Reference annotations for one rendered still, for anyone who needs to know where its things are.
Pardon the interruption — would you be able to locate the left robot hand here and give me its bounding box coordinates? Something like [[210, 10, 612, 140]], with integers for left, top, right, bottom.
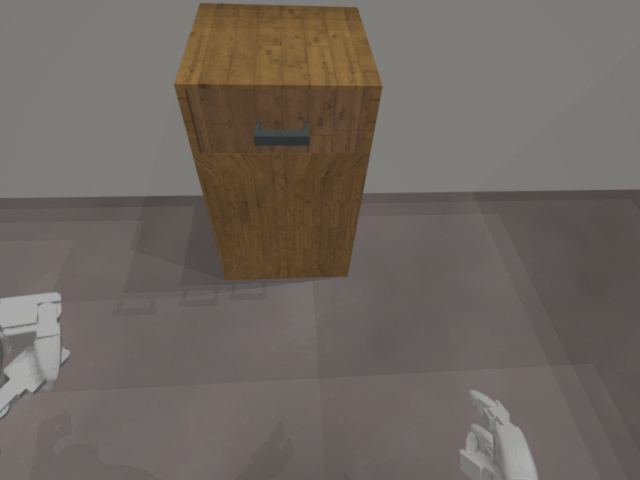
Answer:
[[0, 292, 70, 421]]

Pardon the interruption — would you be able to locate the cabinet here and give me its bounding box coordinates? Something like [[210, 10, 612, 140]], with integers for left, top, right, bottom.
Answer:
[[174, 3, 383, 280]]

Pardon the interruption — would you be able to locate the drawer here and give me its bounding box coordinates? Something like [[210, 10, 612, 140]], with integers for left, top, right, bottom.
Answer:
[[187, 88, 371, 153]]

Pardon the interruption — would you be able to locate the handle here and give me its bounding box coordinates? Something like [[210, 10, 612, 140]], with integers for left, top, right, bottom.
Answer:
[[254, 121, 310, 146]]

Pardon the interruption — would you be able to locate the right robot hand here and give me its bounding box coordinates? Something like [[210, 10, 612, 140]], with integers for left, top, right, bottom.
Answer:
[[460, 390, 538, 480]]

